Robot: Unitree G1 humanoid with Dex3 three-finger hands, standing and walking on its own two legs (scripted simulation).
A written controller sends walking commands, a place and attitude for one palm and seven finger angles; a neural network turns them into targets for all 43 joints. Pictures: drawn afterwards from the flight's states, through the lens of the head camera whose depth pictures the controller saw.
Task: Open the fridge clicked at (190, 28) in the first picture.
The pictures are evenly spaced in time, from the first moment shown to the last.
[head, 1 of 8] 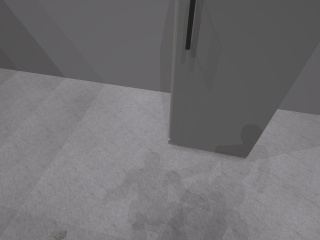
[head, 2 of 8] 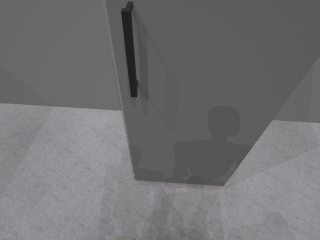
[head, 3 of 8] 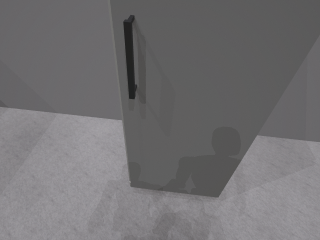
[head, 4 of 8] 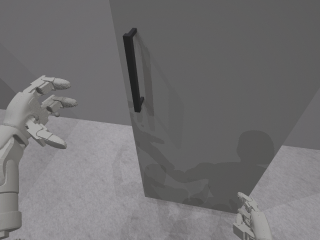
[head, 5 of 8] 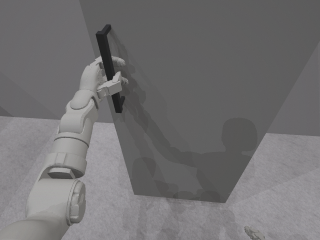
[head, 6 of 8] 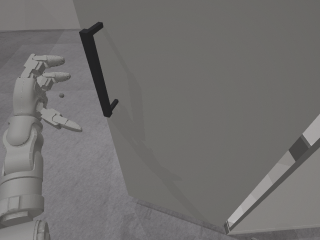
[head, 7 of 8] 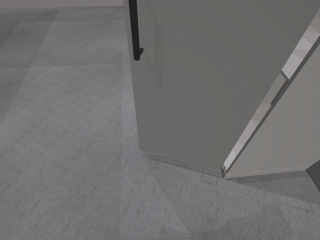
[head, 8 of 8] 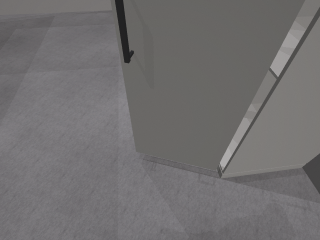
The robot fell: no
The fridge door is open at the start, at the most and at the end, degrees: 0 74 68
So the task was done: yes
